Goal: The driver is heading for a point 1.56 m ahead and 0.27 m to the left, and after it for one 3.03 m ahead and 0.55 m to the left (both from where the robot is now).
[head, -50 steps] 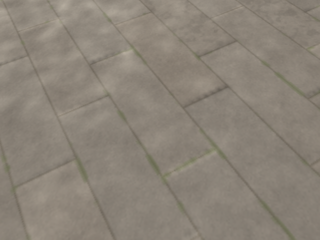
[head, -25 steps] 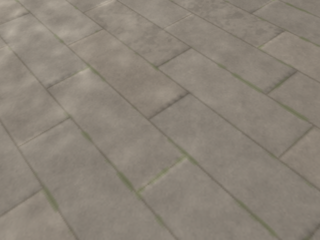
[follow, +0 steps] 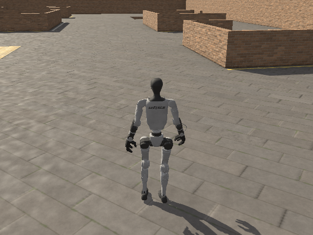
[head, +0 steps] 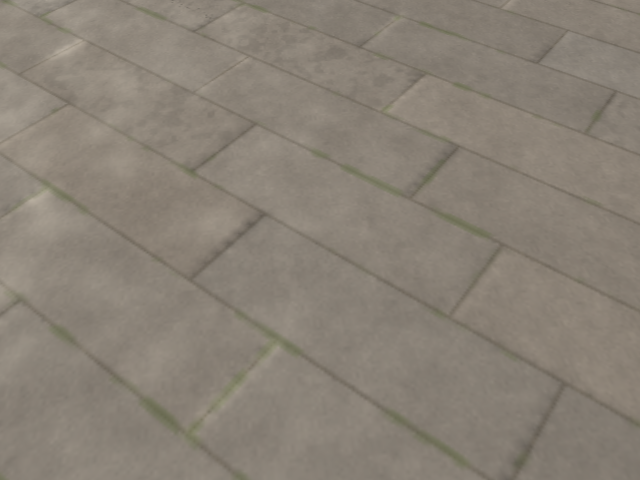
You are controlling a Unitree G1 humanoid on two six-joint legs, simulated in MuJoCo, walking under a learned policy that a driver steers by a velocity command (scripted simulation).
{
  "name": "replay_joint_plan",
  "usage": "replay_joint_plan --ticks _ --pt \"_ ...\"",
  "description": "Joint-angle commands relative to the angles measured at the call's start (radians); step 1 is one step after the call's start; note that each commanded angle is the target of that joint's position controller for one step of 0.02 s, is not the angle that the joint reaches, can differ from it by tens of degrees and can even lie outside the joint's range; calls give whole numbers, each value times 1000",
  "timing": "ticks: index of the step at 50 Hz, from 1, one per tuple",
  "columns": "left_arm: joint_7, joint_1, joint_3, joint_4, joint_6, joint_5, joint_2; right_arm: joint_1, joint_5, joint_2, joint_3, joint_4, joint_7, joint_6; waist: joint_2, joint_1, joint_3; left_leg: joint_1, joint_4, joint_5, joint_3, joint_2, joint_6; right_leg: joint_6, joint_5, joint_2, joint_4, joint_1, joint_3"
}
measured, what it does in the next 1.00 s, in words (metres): walks ahead: left foot, then right foot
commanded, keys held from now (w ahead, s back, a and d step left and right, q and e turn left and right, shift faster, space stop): w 0.68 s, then no key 0.08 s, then q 0.24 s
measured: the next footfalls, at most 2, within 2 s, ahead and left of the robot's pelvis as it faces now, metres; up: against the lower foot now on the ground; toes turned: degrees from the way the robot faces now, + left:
left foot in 0.08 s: +0.06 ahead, +0.12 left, +0.00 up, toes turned -2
right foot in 0.54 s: +0.37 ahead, -0.09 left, +0.00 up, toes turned -4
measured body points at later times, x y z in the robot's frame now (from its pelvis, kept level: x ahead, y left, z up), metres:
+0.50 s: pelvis +0.19 +0.01 -0.02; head +0.23 +0.01 +0.43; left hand +0.42 +0.22 -0.12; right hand +0.10 -0.23 -0.15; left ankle +0.03 +0.12 -0.75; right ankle +0.33 -0.09 -0.73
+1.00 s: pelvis +0.43 -0.02 -0.02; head +0.47 -0.01 +0.43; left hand +0.42 +0.23 -0.17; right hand +0.57 -0.24 -0.15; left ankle +0.55 +0.06 -0.74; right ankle +0.33 -0.09 -0.75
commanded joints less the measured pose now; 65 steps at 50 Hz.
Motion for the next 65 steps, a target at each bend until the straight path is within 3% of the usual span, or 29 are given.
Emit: replay_joint_plan --ticks 1,3,4,5,6,8,11,17,21,24,26,27,28,29,30,31,33,39,43,49,50,51,52,53,54,56,58,61,65 --pt "-4 -14 34 -43 -16 -2 156 -14 7 -60 -4 -65 -1 -33 -86 -30 56 88 -145 20 27 -13 39 -136 -371 -262 -134 -103 298" --pt "-3 -60 26 -56 -18 -7 127 125 7 -59 -5 -23 -16 -46 -23 -108 59 372 -309 85 19 -13 62 -76 -419 -184 -23 -302 245" --pt "-3 -90 8 -79 -29 -10 65 218 -4 -120 -16 -7 -29 -56 109 -147 48 486 -424 -95 -179 149 87 -26 -430 -106 181 -431 137" --pt "-7 -88 -8 -102 -43 -19 11 277 -6 -220 -35 -5 -33 -59 241 -146 14 534 -577 -401 -559 369 162 11 -403 21 452 -550 -43" --pt "-7 -110 5 -105 -49 7 89 253 -8 -239 -51 15 -30 -55 145 -114 121 408 -598 -474 -652 418 229 8 -331 -38 567 -624 -39" --pt "-30 -86 10 -78 -55 14 109 145 13 -130 -28 -14 -11 -65 83 -45 158 338 -596 -335 -482 307 199 31 -180 -112 618 -586 -47" --pt "-49 -111 2 -67 -47 27 83 181 15 -82 -16 5 -3 -85 114 -48 103 345 -599 20 -272 204 173 76 -46 -151 651 -537 -137" --pt "-53 -327 -27 -137 -38 16 29 315 18 -69 -14 68 0 -90 110 -101 116 370 -569 420 -136 172 189 114 55 -181 474 -551 -232" --pt "-53 -421 -38 -169 -39 6 25 355 13 -90 -15 92 -6 -90 122 -117 125 379 -536 572 -105 195 181 82 72 -157 295 -435 -265" --pt "-37 -362 -30 -156 -44 5 50 335 12 -107 -17 102 -11 -86 125 -66 98 408 -438 829 -84 225 158 28 22 -119 220 -280 -273" --pt "-16 -123 -9 -75 -56 9 89 319 17 -118 -18 109 -12 -79 92 43 -33 378 -155 1012 -30 186 126 -20 37 -68 127 28 -288" --pt "-2 40 9 -35 -67 29 143 315 22 -99 -10 93 -11 -79 53 106 -133 201 79 780 -7 152 111 -58 -26 -194 120 286 -162" --pt "5 149 37 -22 -66 49 253 407 55 24 17 56 0 -78 -199 80 -301 -141 474 167 71 2 61 -172 -192 -522 70 588 318" --pt "-6 121 30 -17 -56 8 212 376 27 -75 -12 74 -7 -75 -126 80 -294 -221 594 -130 -38 -35 83 -190 -201 -553 -57 499 524" --pt "-9 2 18 -24 -54 -5 169 292 19 -88 -22 48 -4 -74 -86 22 -110 -272 609 -39 -51 27 95 -163 -214 -501 -72 345 355" --pt "-13 -71 2 -35 -61 -6 106 249 17 -63 -14 40 3 -80 -48 0 -19 -252 556 34 -44 64 96 -145 -129 -456 -113 204 237" --pt "-10 -108 -14 -18 -75 -9 56 252 -4 -36 -12 49 13 -61 -68 -58 53 -171 465 78 -27 107 83 -96 2 -364 -164 46 77" --pt "-7 -21 -24 52 -106 -13 60 176 -6 1 -7 37 21 -26 -52 -93 74 -179 306 185 42 90 26 -99 699 -315 -142 28 -159" --pt "7 1 -37 76 -98 -10 50 45 11 26 13 8 19 -30 -80 -53 67 -96 60 346 80 43 42 -51 746 -284 -120 38 -273" --pt "49 11 -22 95 -65 -14 89 76 -8 -23 -1 0 9 -39 -78 -66 27 -20 -87 217 112 -22 110 -36 858 -346 137 188 -278" --pt "52 2 -18 92 -57 -16 96 150 -10 -32 -9 21 7 -48 -55 -98 -2 55 -164 248 110 -40 130 -22 816 -330 271 183 -289" --pt "52 6 -10 82 -53 -17 114 224 -15 -71 -24 36 3 -60 5 -135 -50 176 -249 519 34 6 161 17 617 -283 469 115 -320" --pt "50 38 -16 38 -52 -14 79 273 -13 -181 -52 24 -5 -62 170 -121 -142 377 -176 1106 -247 253 254 60 27 -167 799 -96 -362" --pt "40 93 -20 22 -35 -28 35 269 28 -209 -63 19 -5 -41 255 -83 -278 500 -228 1285 -516 414 445 84 -483 -21 1007 -284 -235" --pt "39 69 -19 33 -16 0 56 206 54 -173 -59 -5 -1 -24 96 -73 -226 395 -273 1058 -454 391 439 93 -447 -104 1029 -305 -147" --pt "43 -60 -14 3 -1 0 54 85 26 -90 -38 -32 -13 3 8 -51 -2 168 -351 788 -333 275 354 109 -334 -142 943 -354 -143" --pt "47 -55 -11 -8 28 11 54 68 18 -79 -36 -40 -20 15 39 -32 -10 103 -357 763 -264 201 298 122 -269 -140 883 -307 -148" --pt "49 -51 -9 -25 58 -4 44 65 16 -118 -47 -58 -12 20 46 -27 -77 113 -346 750 -263 178 264 136 -248 -116 861 -294 -141" --pt "56 -123 -4 -66 84 -6 57 59 14 -137 -55 -78 -15 40 98 -53 -72 129 -370 521 -326 157 213 145 -219 -107 799 -344 -122"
